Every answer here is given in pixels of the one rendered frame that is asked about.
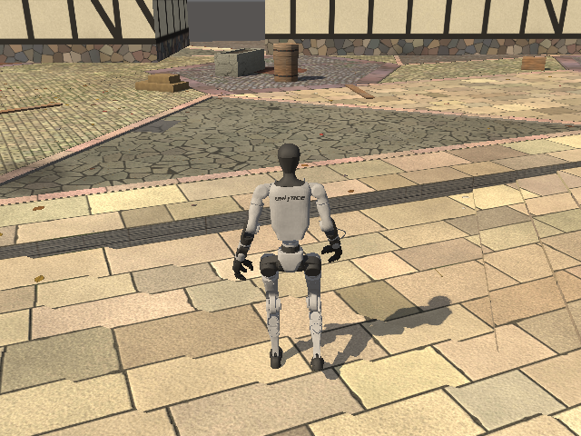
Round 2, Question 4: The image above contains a robot right upper arm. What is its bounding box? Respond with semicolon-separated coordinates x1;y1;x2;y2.
309;183;334;232

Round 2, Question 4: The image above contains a right robot forearm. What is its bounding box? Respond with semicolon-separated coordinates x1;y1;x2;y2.
325;218;341;249

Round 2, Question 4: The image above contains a right robot hand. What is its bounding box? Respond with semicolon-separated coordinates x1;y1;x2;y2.
321;245;342;263

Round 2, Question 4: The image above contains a robot left upper arm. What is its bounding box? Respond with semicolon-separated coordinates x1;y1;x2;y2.
245;183;271;234

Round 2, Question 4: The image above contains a left robot forearm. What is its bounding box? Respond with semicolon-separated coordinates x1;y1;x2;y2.
235;220;254;262

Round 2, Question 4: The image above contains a left robot hand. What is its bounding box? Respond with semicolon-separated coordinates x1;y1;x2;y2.
232;258;253;281

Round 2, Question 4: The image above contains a robot right thigh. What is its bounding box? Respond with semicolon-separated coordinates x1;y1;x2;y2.
303;253;321;312

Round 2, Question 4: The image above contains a left robot foot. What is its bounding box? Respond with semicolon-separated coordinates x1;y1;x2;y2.
270;346;282;369

